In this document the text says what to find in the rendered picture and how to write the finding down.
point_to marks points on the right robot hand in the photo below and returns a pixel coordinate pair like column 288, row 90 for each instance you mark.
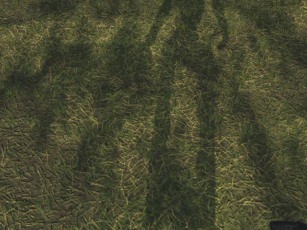
column 287, row 225

